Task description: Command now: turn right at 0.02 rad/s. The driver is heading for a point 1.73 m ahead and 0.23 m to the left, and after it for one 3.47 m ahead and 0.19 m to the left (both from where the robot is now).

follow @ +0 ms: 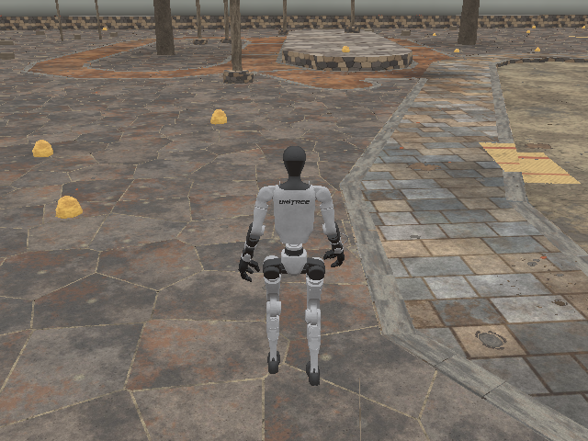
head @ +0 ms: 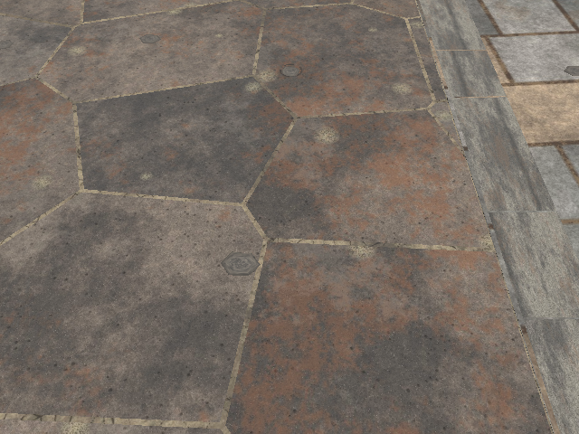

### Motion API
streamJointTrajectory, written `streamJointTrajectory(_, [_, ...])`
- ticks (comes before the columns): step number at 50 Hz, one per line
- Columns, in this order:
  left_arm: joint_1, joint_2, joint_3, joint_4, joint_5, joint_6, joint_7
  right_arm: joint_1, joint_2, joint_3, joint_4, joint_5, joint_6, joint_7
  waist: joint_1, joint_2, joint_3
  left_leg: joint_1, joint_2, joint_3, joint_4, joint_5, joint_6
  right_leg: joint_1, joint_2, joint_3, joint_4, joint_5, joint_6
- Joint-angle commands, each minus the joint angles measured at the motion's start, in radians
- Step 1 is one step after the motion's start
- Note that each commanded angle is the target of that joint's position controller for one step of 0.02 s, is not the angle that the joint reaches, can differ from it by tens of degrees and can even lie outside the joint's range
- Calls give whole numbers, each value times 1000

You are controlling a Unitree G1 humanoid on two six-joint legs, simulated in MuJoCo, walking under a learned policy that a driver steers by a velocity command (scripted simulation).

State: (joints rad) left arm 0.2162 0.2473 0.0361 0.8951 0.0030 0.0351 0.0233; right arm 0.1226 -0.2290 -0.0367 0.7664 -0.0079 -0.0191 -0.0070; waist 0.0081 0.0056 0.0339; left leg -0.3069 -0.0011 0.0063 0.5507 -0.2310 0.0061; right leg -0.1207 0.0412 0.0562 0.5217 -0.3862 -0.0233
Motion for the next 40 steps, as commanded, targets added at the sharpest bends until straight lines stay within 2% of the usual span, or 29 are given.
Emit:
streamJointTrajectory(1, [25,102,22,-17,0,-10,7,-28,-115,-32,-44,1,-8,-6,-3,-9,-68,170,68,-75,-43,314,46,-105,-67,58,-91,280,-13])
streamJointTrajectory(20, [50,78,8,124,1,-39,12,-12,-111,-35,133,5,11,-30,-6,-5,-5,183,40,-64,-98,183,30,-135,-61,34,-153,169,-7])
streamJointTrajectory(40, [127,40,-10,188,1,-51,15,18,-94,-22,252,9,18,-35,-10,-6,11,170,32,-68,-114,151,39,-148,-53,9,-166,158,-3])
